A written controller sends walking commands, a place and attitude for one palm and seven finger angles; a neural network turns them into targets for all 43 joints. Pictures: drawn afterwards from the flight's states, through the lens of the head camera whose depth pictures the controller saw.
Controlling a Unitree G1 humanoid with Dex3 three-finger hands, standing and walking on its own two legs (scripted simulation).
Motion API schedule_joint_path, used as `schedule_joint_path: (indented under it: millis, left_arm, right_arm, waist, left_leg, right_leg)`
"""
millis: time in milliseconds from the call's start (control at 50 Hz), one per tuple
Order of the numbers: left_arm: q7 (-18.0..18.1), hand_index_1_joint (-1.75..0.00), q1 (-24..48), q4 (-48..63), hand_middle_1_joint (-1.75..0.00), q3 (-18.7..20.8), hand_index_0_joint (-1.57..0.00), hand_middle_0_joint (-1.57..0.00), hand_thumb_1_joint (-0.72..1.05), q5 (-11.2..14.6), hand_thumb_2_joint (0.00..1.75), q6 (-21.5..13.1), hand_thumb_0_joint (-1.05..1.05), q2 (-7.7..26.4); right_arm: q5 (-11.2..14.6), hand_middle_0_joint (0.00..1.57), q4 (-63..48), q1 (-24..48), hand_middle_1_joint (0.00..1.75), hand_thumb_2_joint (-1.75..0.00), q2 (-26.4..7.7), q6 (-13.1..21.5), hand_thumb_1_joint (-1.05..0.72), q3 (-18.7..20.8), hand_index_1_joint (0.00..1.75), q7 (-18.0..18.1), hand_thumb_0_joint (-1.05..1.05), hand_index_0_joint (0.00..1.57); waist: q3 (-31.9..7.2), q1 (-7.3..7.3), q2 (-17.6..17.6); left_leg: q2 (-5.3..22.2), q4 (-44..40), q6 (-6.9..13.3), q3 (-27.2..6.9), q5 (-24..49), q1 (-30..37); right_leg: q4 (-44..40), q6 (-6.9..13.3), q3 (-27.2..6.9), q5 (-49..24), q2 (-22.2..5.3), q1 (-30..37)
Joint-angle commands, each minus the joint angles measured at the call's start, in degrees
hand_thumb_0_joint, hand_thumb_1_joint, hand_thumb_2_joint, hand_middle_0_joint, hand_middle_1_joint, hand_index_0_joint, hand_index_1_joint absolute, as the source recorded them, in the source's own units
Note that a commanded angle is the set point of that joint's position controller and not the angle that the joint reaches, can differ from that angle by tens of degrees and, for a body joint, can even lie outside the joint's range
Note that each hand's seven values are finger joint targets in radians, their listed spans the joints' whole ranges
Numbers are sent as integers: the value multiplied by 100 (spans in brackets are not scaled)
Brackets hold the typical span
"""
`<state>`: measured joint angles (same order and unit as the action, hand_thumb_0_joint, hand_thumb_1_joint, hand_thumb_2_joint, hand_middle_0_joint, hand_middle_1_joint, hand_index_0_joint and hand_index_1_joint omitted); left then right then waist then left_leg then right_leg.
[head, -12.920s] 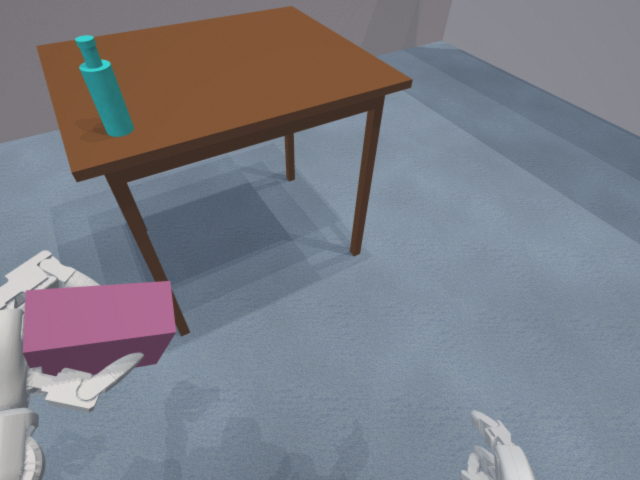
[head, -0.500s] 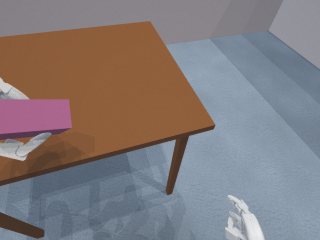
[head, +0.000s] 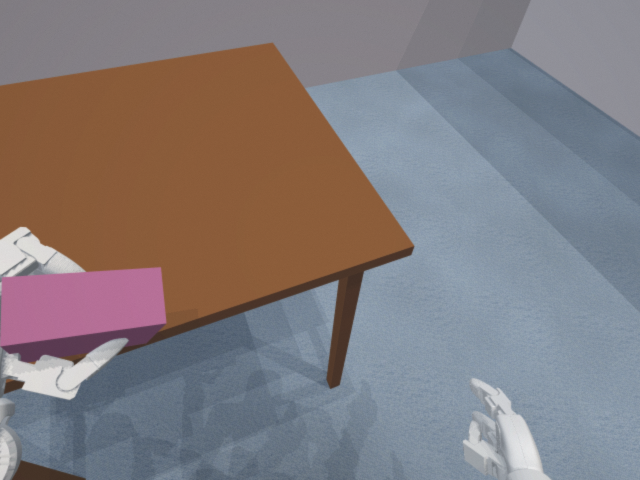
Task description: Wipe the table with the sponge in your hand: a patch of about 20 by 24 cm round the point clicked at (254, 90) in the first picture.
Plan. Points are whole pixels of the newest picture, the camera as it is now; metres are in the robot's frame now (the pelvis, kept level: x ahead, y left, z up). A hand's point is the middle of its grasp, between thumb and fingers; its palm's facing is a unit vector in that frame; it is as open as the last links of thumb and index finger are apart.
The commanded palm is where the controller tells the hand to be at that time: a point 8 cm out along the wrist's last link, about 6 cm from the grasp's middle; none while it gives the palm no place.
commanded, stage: come to a stop and stand still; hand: left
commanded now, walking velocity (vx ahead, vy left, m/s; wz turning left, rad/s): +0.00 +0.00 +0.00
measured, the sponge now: (109, 314) +0.23 +0.22 +0.15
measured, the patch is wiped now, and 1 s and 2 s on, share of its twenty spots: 0.00 0.00 0.00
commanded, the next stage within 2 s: look again from close up in 0.20 s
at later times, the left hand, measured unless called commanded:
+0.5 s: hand (49, 334) +0.20 +0.26 +0.16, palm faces +0.41 -0.83 -0.37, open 9.2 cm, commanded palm +0.15 +0.29 +0.17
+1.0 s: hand (76, 345) +0.20 +0.23 +0.15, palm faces +0.35 -0.74 -0.57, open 9.2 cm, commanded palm +0.15 +0.28 +0.19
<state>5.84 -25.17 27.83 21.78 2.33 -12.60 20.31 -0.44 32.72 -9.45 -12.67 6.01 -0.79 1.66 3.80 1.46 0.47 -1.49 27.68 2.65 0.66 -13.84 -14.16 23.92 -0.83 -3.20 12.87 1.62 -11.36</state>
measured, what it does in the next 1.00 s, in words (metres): stands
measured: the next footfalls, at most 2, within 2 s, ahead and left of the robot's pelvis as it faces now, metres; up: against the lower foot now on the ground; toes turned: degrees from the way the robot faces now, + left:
none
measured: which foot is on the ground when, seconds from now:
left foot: down 0.00-1.00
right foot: down 0.00-1.00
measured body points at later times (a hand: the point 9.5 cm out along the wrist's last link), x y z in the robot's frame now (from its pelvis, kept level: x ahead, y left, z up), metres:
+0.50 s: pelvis -0.01 +0.01 +0.00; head +0.01 +0.01 +0.45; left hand +0.18 +0.30 +0.18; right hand +0.18 -0.21 -0.08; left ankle +0.01 +0.08 -0.74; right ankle +0.00 -0.13 -0.74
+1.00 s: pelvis -0.01 -0.03 -0.01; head -0.02 -0.04 +0.44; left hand +0.17 +0.27 +0.18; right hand +0.19 -0.23 -0.08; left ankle +0.01 +0.08 -0.74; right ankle +0.00 -0.13 -0.74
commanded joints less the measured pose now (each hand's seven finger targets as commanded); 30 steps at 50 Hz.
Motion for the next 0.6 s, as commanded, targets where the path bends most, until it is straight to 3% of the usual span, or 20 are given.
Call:
schedule_joint_path:
  millis: [0, 40, 60, 80, 100, 160, 180, 260, 280, 360, 380, 440, 460, 480, 560, 580]
  left_arm:
    - [115, -160, 433, 878, -160, 440, -120, -120, 10, 51, 130, -209, 0, 823]
    - [122, -160, 585, 1000, -160, 406, -120, -120, 10, 46, 130, -201, 0, 843]
    - [145, -160, 640, 1117, -160, 555, -120, -120, 10, 31, 130, -194, 0, 1036]
    - [133, -160, 687, 1170, -160, 365, -120, -120, 10, 41, 130, -193, 0, 820]
    - [143, -160, 797, 1285, -160, 371, -120, -120, 10, 41, 130, -194, 0, 876]
    - [182, -160, 634, 1215, -160, 533, -120, -120, 10, 39, 130, -155, 0, 1013]
    - [167, -160, 633, 1214, -160, 377, -120, -120, 10, 52, 130, -160, 0, 810]
    - [193, -160, 371, 1004, -160, 540, -120, -120, 10, 62, 130, -115, 0, 949]
    - [166, -160, 374, 977, -160, 333, -120, -120, 10, 70, 130, -114, 0, 725]
    - [184, -160, 451, 933, -160, 430, -120, -120, 10, 62, 130, -94, 0, 879]
    - [171, -160, 453, 910, -160, 286, -120, -120, 10, 67, 130, -97, 0, 714]
    - [199, -160, 580, 1010, -160, 319, -120, -120, 10, 53, 130, -114, 0, 806]
    - [220, -160, 552, 1054, -160, 473, -120, -120, 10, 48, 130, -108, 0, 978]
    - [209, -160, 546, 1034, -160, 313, -120, -120, 10, 57, 130, -114, 0, 767]
    - [242, -160, 433, 1115, -160, 519, -120, -120, 10, 54, 130, -121, 0, 1001]
    - [222, -160, 373, 1106, -160, 353, -120, -120, 10, 74, 130, -124, 0, 792]
  right_arm:
    - [30, 20, -901, 427, 30, -90, -649, 201, -90, 247, 30, 72, 0, 20]
    - [42, 20, -933, 455, 30, -90, -633, 215, -90, 242, 30, 81, 0, 20]
    - [32, 20, -919, 506, 30, -90, -649, 213, -90, 233, 30, 95, 0, 20]
    - [36, 20, -942, 474, 30, -90, -599, 213, -90, 206, 30, 91, 0, 20]
    - [39, 20, -964, 503, 30, -90, -617, 228, -90, 197, 30, 91, 0, 20]
    - [28, 20, -951, 505, 30, -90, -622, 233, -90, 195, 30, 103, 0, 20]
    - [32, 20, -959, 469, 30, -90, -577, 221, -90, 181, 30, 93, 0, 20]
    - [19, 20, -930, 464, 30, -90, -610, 199, -90, 213, 30, 102, 0, 20]
    - [30, 20, -932, 445, 30, -90, -566, 184, -90, 195, 30, 92, 0, 20]
    - [34, 20, -905, 499, 30, -90, -622, 179, -90, 215, 30, 119, 0, 20]
    - [42, 20, -920, 470, 30, -90, -572, 173, -90, 200, 30, 119, 0, 20]
    - [40, 20, -914, 478, 30, -90, -604, 194, -90, 216, 30, 135, 0, 20]
    - [30, 20, -912, 541, 30, -90, -627, 199, -90, 219, 30, 151, 0, 20]
    - [38, 20, -907, 487, 30, -90, -574, 194, -90, 205, 30, 147, 0, 20]
    - [27, 20, -898, 522, 30, -90, -629, 210, -90, 240, 30, 159, 0, 20]
    - [31, 20, -911, 492, 30, -90, -570, 200, -90, 222, 30, 154, 0, 20]
  waist:
    - [-964, -42, 162]
    - [-964, -33, 203]
    - [-1012, -14, 359]
    - [-1003, -29, 418]
    - [-1002, -16, 522]
    - [-1027, 12, 449]
    - [-1034, -8, 414]
    - [-1068, 10, 334]
    - [-1042, -13, 283]
    - [-915, -3, 345]
    - [-912, -13, 252]
    - [-881, -12, 305]
    - [-942, 13, 383]
    - [-937, -8, 326]
    - [-1039, 18, 435]
    - [-1052, 4, 323]
  left_leg:
    - [524, -556, -152, -335, 939, 481]
    - [496, -585, -145, -328, 767, 454]
    - [493, -625, -160, -333, 782, 512]
    - [523, -668, -171, -360, 788, 494]
    - [518, -744, -193, -403, 758, 465]
    - [519, -785, -213, -412, 739, 458]
    - [546, -796, -229, -450, 798, 457]
    - [509, -774, -234, -397, 763, 432]
    - [518, -773, -238, -399, 739, 406]
    - [492, -902, -247, -418, 398, 339]
    - [518, -894, -231, -422, 371, 341]
    - [485, -934, -220, -426, 211, 275]
    - [476, -932, -225, -419, 255, 330]
    - [487, -923, -227, -432, 296, 303]
    - [434, -838, -235, -396, 623, 364]
    - [448, -812, -234, -403, 738, 362]
  right_leg:
    - [-248, 157, -18, -1137, -338, 181]
    - [-285, 161, -12, -1069, -336, 224]
    - [-270, 164, -9, -1051, -313, 198]
    - [-224, 157, 72, -1013, -319, 243]
    - [-197, 148, 88, -965, -278, 269]
    - [-227, 138, 108, -955, -253, 315]
    - [-200, 140, 158, -948, -264, 342]
    - [-303, 141, 103, -992, -268, 371]
    - [-318, 146, 120, -980, -290, 386]
    - [-389, 129, 89, -761, -246, 286]
    - [-392, 131, 113, -749, -271, 306]
    - [-427, 128, 101, -698, -256, 333]
    - [-426, 134, 67, -726, -251, 331]
    - [-409, 138, 113, -738, -274, 389]
    - [-399, 146, 94, -957, -274, 469]
    - [-385, 147, 132, -1011, -295, 526]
